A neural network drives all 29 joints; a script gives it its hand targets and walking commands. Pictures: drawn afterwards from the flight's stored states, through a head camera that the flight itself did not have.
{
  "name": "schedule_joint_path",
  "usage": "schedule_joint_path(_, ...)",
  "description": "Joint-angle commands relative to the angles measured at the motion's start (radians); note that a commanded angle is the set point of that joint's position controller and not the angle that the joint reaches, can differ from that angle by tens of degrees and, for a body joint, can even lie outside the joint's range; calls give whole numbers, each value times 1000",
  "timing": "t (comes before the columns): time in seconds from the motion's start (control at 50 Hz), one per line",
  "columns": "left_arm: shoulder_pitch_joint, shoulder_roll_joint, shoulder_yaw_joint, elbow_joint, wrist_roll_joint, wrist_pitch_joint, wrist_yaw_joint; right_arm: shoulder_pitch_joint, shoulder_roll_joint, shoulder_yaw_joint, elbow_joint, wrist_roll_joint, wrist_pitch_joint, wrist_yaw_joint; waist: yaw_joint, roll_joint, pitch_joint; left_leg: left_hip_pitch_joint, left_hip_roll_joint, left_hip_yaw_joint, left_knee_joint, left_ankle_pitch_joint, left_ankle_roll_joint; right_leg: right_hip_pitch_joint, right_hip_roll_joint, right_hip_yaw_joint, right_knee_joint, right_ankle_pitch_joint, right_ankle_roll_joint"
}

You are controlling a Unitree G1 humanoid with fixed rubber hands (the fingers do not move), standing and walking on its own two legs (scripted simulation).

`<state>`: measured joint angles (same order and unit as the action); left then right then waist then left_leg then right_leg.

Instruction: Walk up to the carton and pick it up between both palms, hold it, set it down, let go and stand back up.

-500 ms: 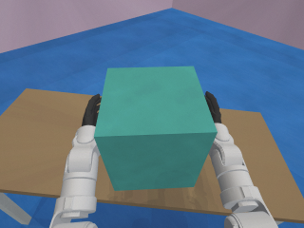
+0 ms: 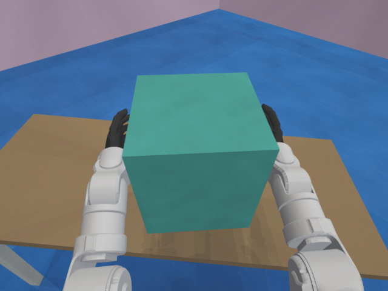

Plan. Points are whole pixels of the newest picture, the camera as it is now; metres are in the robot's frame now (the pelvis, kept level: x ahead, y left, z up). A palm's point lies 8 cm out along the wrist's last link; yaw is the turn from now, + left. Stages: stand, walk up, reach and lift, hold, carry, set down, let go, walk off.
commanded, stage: reach and lift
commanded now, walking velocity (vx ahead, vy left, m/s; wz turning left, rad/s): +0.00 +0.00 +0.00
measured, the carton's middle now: (195, 155) +0.36 -0.01 +0.11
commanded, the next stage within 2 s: hold in 0.26 s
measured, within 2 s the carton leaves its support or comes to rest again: neither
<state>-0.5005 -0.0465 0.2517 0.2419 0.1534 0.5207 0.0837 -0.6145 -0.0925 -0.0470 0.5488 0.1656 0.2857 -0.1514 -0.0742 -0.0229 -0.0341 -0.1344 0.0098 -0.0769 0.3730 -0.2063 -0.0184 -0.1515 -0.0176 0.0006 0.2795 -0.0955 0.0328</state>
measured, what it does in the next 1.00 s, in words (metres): stands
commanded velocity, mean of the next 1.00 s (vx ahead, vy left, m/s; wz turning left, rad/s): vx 0.00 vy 0.00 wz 0.00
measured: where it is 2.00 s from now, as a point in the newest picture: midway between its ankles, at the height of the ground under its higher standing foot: outside the picture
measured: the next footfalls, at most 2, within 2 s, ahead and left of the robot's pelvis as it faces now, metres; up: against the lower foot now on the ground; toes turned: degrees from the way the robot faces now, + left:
none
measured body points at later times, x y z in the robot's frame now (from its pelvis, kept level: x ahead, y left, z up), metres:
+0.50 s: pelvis +0.01 +0.01 +0.00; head -0.02 +0.03 +0.45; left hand +0.38 +0.16 +0.15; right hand +0.38 -0.16 +0.16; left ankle +0.00 +0.13 -0.75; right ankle +0.04 -0.14 -0.75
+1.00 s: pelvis +0.00 +0.00 +0.00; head -0.05 +0.02 +0.45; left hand +0.36 +0.17 +0.17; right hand +0.38 -0.15 +0.19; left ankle +0.00 +0.13 -0.75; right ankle +0.04 -0.14 -0.75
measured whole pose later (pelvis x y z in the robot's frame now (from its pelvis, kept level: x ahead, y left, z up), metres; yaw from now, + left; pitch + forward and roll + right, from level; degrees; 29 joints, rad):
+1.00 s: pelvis +0.00 +0.00 +0.00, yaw +1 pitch -5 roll -1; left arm -0.53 -0.04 0.30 0.12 0.19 0.66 0.03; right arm -0.66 -0.08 -0.05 0.48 0.18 0.40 -0.17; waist -0.07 -0.02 -0.01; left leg -0.07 0.00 -0.09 0.36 -0.20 -0.02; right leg -0.07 -0.02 -0.01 0.27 -0.10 0.03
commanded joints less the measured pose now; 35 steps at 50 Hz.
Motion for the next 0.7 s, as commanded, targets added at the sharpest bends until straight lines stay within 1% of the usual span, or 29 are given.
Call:
schedule_joint_path(0.0,-727,-578,-577,-177,-102,-64,-160,-721,711,463,-382,81,-53,85,-4,-3,-457,-9,-87,54,-53,189,1,319,66,-23,18,216,13)
schedule_joint_path(0.02,-723,-573,-576,-177,-102,-62,-166,-709,708,459,-372,79,-49,81,-13,-2,-442,-18,-89,54,-59,176,0,325,62,-25,17,219,14)
schedule_joint_path(0.04,-727,-566,-570,-182,-100,-59,-171,-707,709,456,-371,80,-44,78,-12,2,-438,-17,-90,54,-61,177,1,326,60,-26,18,223,15)
schedule_joint_path(0.06,-729,-578,-580,-202,-105,-58,-173,-700,706,458,-377,83,-43,76,-15,12,-453,-2,-88,54,-58,208,-5,336,63,-26,20,243,14)
schedule_joint_path(0.08,-714,-582,-589,-223,-109,-58,-175,-701,705,469,-412,94,-43,71,-19,14,-473,8,-91,50,-49,241,-11,352,63,-23,24,282,13)
schedule_joint_path(0.1,-712,-582,-595,-238,-111,-56,-177,-665,698,462,-397,91,-35,69,-35,28,-465,18,-93,48,-46,258,-19,355,64,-24,25,301,11)
schedule_joint_path(0.12,-694,-585,-607,-256,-114,-54,-180,-663,694,475,-425,98,-35,65,-33,19,-483,22,-92,44,-37,288,-22,371,67,-23,29,331,12)
schedule_joint_path(0.14,-697,-577,-608,-257,-116,-53,-182,-658,683,469,-430,100,-31,62,-41,20,-474,20,-92,43,-36,283,-28,369,67,-24,30,330,14)
schedule_joint_path(0.16,-685,-582,-611,-258,-114,-45,-182,-645,678,469,-422,100,-26,60,-44,39,-457,24,-91,42,-36,293,-32,357,67,-27,28,327,10)
schedule_joint_path(0.18,-683,-579,-609,-255,-111,-40,-186,-657,669,466,-430,96,-24,60,-42,30,-442,27,-90,44,-38,295,-33,349,70,-31,24,314,8)
schedule_joint_path(0.2,-680,-582,-615,-272,-109,-34,-186,-644,665,471,-432,101,-21,61,-39,43,-436,39,-88,43,-38,310,-35,342,71,-32,21,307,7)
schedule_joint_path(0.22,-693,-599,-641,-304,-122,-34,-183,-649,667,474,-448,104,-25,64,-49,56,-450,58,-85,40,-29,343,-46,331,77,-38,20,300,2)
schedule_joint_path(0.26,-688,-608,-648,-301,-120,-23,-179,-674,647,473,-464,109,-23,68,-39,65,-442,89,-78,37,-20,374,-55,292,86,-45,11,269,-3)
schedule_joint_path(0.3,-698,-617,-662,-320,-123,-17,-170,-669,638,465,-461,109,-21,75,-43,78,-445,118,-70,32,-14,394,-63,258,91,-50,4,238,-11)
schedule_joint_path(0.32,-683,-624,-679,-338,-131,-13,-167,-669,634,475,-488,115,-25,77,-46,81,-472,139,-67,29,-1,439,-68,256,93,-52,6,257,-11)
schedule_joint_path(0.34,-682,-622,-675,-332,-129,-8,-162,-677,622,475,-485,120,-20,79,-43,84,-462,145,-65,28,0,448,-71,241,97,-54,3,244,-13)
schedule_joint_path(0.36,-677,-631,-682,-352,-130,-6,-157,-689,624,489,-511,129,-22,81,-33,85,-478,156,-63,30,5,464,-72,234,101,-55,4,245,-14)
schedule_joint_path(0.38,-677,-627,-687,-347,-129,1,-155,-676,613,476,-493,124,-17,82,-44,80,-463,155,-61,27,7,458,-72,230,100,-55,2,235,-16)
schedule_joint_path(0.42,-670,-609,-655,-304,-111,17,-159,-689,601,462,-472,116,-9,85,-32,70,-422,131,-60,36,-12,391,-62,221,96,-56,-7,188,-18)
schedule_joint_path(0.44,-692,-611,-654,-318,-110,20,-158,-707,606,458,-466,116,-12,89,-26,75,-420,127,-57,40,-17,390,-60,224,95,-57,-6,181,-20)
schedule_joint_path(0.46,-696,-602,-641,-296,-104,24,-161,-712,602,450,-446,114,-9,92,-21,74,-407,117,-57,41,-25,357,-58,221,93,-59,-9,157,-20)
schedule_joint_path(0.48,-696,-606,-641,-308,-105,26,-159,-730,609,458,-468,120,-14,95,-12,70,-432,124,-56,45,-24,365,-55,227,93,-58,-7,167,-19)
schedule_joint_path(0.5,-697,-605,-630,-287,-102,29,-157,-739,606,453,-453,117,-12,97,-9,68,-427,122,-57,46,-29,355,-53,222,93,-57,-10,159,-21)
schedule_joint_path(0.52,-698,-611,-631,-298,-106,28,-155,-745,611,457,-466,120,-14,98,-7,58,-451,127,-55,46,-24,371,-50,235,95,-57,-7,179,-20)
schedule_joint_path(0.54,-692,-607,-627,-291,-108,31,-154,-742,611,459,-461,126,-11,96,-10,57,-452,131,-57,46,-19,385,-50,241,96,-54,-4,192,-20)
schedule_joint_path(0.56,-689,-605,-620,-285,-102,35,-156,-742,612,463,-451,126,-8,95,-5,55,-445,127,-58,48,-21,383,-49,250,96,-53,-2,196,-19)
schedule_joint_path(0.58,-697,-598,-612,-283,-101,37,-160,-745,613,459,-448,127,-5,92,-7,48,-430,120,-59,51,-24,368,-44,260,94,-51,-4,196,-15)
schedule_joint_path(0.64,-713,-575,-585,-272,-83,49,-170,-747,628,450,-413,123,6,89,1,43,-400,93,-64,63,-40,313,-34,281,89,-46,-4,180,-14)
schedule_joint_path(0.68,-720,-572,-578,-273,-88,50,-176,-764,640,457,-424,126,9,84,8,32,-420,81,-68,66,-42,300,-28,306,86,-43,0,195,-10)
